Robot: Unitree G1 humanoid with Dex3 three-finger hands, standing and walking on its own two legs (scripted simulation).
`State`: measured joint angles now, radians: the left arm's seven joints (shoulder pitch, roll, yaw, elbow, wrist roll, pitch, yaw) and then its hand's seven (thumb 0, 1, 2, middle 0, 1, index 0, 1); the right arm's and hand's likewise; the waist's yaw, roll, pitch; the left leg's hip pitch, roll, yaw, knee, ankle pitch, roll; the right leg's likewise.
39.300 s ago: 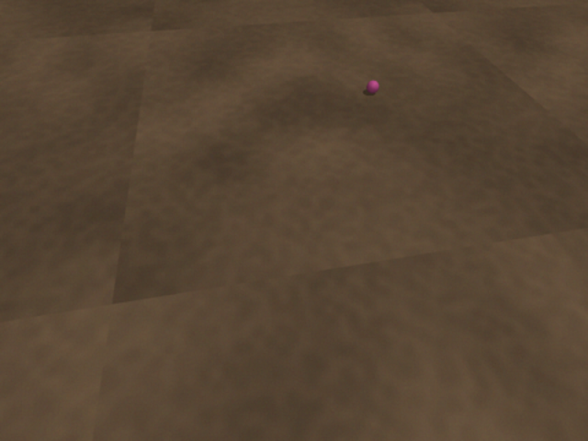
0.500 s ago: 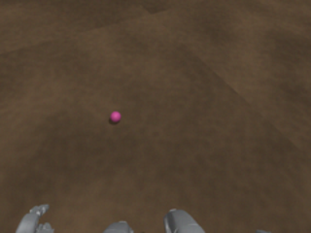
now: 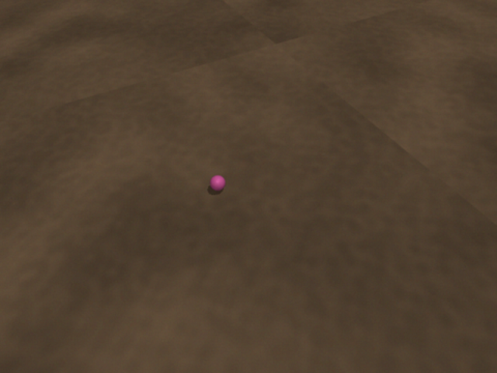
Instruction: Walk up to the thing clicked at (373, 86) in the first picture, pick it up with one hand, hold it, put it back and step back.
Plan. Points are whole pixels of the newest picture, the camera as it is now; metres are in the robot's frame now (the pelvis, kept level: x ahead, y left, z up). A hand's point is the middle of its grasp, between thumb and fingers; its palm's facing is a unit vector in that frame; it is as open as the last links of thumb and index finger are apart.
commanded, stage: step back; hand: left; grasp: from above
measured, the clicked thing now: (217, 183) +1.06 +0.24 -0.72
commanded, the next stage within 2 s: stand in 0.86 s
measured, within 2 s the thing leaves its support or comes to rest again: neither
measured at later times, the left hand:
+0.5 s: hand out of the picture +0.09 +0.26 -0.14, palm faces +0.02 -0.92 -0.39, open 7.4 cm
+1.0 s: hand (106, 361) +0.16 +0.27 -0.13, palm faces -0.03 -0.93 -0.35, open 7.4 cm
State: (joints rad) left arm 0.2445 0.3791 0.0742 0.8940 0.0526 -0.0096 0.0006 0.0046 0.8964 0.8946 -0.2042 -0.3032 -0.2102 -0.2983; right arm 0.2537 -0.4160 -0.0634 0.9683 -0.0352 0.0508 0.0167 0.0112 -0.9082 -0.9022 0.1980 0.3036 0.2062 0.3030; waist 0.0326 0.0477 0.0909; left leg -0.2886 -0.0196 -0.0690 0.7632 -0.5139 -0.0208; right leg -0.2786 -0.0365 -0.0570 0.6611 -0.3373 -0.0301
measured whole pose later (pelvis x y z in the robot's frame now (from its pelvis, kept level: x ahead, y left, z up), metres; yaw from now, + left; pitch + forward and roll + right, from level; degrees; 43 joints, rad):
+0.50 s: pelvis +0.02 +0.00 +0.00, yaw +0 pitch -3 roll +0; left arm 0.20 0.34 0.05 0.97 0.04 -0.05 0.00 0.00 0.90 0.89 -0.20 -0.30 -0.21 -0.30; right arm 0.22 -0.40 -0.06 0.99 -0.03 0.00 0.01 0.01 -0.91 -0.90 0.20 0.30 0.21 0.30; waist 0.02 0.04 0.08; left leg -0.34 0.01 -0.04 0.81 -0.47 0.01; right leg -0.27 -0.01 -0.04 0.62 -0.29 -0.02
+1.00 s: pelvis +0.05 +0.02 +0.02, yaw -1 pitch -3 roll +0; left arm 0.07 0.35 0.00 1.10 0.00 -0.02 0.00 0.00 0.90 0.90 -0.20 -0.30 -0.21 -0.30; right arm 0.04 -0.34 -0.02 1.10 -0.01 -0.02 0.01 0.01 -0.91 -0.90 0.20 0.30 0.21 0.30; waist 0.01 0.00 0.08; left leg -0.15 0.02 0.02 0.42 -0.22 -0.01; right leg -0.14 -0.02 0.00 0.42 -0.24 0.02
